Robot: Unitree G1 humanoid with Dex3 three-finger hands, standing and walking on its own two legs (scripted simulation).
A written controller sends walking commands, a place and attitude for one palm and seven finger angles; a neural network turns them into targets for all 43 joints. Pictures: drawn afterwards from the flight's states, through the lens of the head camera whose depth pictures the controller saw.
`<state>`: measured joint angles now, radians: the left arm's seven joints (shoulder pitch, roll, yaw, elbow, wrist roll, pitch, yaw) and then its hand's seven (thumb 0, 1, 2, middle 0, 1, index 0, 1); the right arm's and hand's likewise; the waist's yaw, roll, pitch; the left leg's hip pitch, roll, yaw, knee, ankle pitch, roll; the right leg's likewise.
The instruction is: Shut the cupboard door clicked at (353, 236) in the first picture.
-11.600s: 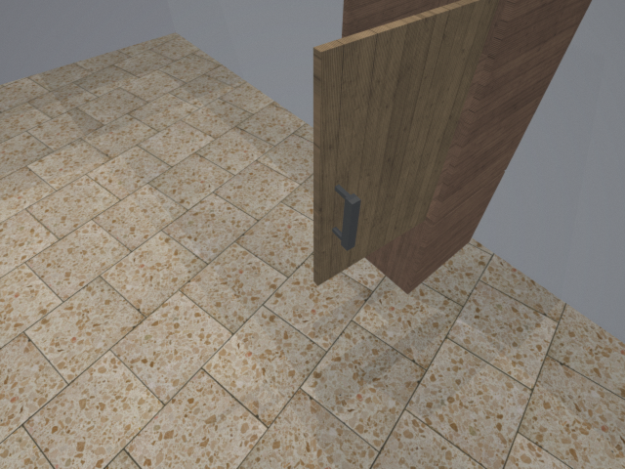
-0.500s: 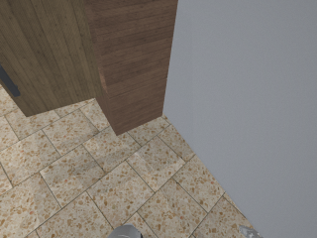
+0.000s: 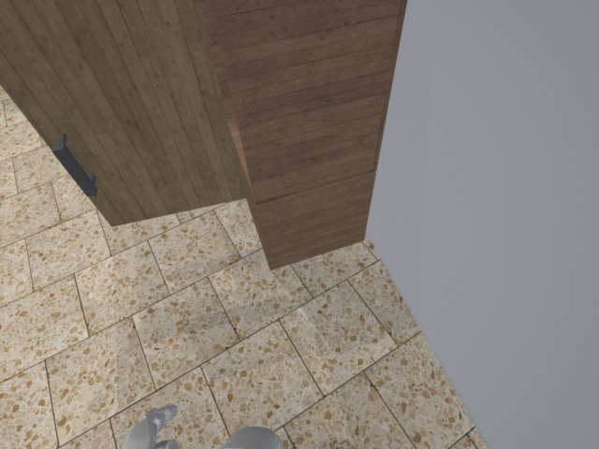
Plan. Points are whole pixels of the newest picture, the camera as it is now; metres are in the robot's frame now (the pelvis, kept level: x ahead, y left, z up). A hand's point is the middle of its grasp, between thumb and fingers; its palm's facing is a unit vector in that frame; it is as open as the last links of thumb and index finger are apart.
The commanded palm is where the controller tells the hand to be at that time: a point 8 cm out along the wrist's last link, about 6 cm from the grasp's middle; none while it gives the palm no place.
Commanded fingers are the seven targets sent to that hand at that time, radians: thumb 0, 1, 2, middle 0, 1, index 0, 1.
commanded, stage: turn to face it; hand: left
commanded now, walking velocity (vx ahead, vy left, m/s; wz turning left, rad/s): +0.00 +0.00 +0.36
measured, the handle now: (77, 165) +0.68 +0.52 -0.08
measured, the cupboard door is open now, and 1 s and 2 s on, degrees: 85 85 85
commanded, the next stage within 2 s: take the last steps up to it in 0.22 s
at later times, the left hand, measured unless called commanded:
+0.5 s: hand out of the picture +0.02 +0.23 -0.17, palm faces +0.23 -0.95 -0.22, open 7.4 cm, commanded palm none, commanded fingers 0.00 0.90 0.90 -0.20 -0.30 -0.20 -0.30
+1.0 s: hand out of the picture +0.06 +0.21 -0.18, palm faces +0.34 -0.93 -0.12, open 7.4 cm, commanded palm none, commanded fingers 0.00 0.90 0.90 -0.20 -0.30 -0.20 -0.30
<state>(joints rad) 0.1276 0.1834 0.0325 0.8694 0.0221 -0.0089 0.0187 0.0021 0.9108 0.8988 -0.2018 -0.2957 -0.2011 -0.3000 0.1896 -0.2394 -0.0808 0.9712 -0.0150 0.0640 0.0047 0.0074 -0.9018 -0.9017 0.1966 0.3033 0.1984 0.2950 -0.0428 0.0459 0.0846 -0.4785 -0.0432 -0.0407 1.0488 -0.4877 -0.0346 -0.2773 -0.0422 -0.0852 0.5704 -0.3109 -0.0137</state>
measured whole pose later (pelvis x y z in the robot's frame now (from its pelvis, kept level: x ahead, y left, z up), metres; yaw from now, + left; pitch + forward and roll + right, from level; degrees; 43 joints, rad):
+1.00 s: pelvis +0.17 +0.08 -0.01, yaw +16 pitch +0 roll +0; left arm 0.40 0.14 0.04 1.13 0.02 -0.04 -0.01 0.00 0.91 0.90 -0.20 -0.30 -0.20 -0.30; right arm 0.19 -0.20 -0.05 1.02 -0.02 -0.03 0.03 0.01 -0.91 -0.90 0.19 0.30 0.19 0.29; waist 0.02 -0.04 0.08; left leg -0.40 0.03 0.11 0.56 -0.15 0.03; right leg -0.06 -0.14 -0.13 0.56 -0.45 0.07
